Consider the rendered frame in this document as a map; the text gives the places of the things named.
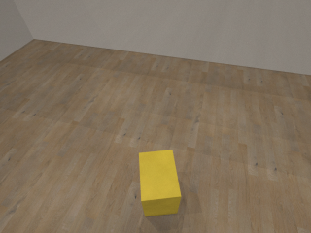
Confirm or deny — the carton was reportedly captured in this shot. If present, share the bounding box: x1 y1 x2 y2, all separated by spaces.
139 150 182 217

